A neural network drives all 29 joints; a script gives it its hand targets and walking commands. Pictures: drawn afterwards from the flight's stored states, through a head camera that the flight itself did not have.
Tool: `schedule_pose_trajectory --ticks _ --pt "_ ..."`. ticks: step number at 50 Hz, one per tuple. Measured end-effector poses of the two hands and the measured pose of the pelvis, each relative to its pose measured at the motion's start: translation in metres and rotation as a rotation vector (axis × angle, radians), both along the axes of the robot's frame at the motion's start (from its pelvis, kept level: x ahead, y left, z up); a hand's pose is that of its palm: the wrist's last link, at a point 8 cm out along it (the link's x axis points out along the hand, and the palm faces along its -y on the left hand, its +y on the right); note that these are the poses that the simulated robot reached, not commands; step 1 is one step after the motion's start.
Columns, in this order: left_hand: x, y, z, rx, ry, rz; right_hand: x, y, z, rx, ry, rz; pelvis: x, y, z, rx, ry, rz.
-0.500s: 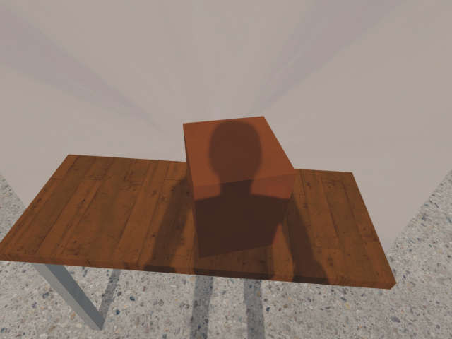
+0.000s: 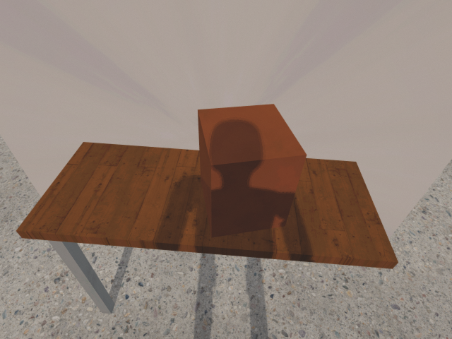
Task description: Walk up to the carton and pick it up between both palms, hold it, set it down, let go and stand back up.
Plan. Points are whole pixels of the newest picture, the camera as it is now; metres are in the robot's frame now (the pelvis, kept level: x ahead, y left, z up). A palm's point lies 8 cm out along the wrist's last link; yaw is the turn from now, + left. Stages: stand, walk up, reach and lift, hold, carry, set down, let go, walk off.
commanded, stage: stand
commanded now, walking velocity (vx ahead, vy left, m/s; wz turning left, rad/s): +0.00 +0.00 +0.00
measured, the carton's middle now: (243, 170) +0.53 -0.02 +0.00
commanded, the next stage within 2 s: none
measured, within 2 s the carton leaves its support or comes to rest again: neither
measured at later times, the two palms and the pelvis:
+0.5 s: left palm out of the picture -0.06 +0.23 -0.14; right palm out of the picture -0.02 -0.25 -0.13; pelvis -0.02 +0.00 +0.00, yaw +2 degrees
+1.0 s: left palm out of the picture -0.05 +0.23 -0.14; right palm out of the picture -0.01 -0.25 -0.14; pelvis -0.02 -0.01 +0.00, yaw +2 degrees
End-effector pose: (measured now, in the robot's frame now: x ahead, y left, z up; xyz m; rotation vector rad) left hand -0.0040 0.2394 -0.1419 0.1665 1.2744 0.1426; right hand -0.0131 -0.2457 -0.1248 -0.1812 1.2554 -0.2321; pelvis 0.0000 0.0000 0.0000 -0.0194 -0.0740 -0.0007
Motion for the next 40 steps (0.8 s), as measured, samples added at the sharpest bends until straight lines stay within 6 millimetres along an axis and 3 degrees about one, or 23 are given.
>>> schedule_pose_trajectory --ticks 10,18,40 --pt "-0.038 0.001 0.000 0.004 0.064 0.048 -0.007 0.005 -0.004 0.009 0.011 0.000 -0.010 0.003 0.000 0.005 0.013 0.014" --pt "-0.055 -0.003 0.001 0.007 0.091 0.087 -0.006 0.002 -0.006 0.010 0.017 0.011 -0.017 0.002 0.000 0.006 0.023 0.027" --pt "-0.041 -0.008 -0.001 0.005 0.053 0.106 -0.008 -0.001 -0.009 0.007 0.040 -0.010 -0.020 -0.003 -0.001 0.009 0.037 0.035"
